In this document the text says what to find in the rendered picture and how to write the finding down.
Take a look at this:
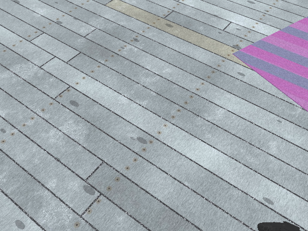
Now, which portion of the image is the right robot hand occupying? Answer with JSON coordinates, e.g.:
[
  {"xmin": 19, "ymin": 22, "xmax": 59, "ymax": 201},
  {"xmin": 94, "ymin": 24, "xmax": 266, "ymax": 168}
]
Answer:
[{"xmin": 257, "ymin": 221, "xmax": 301, "ymax": 231}]

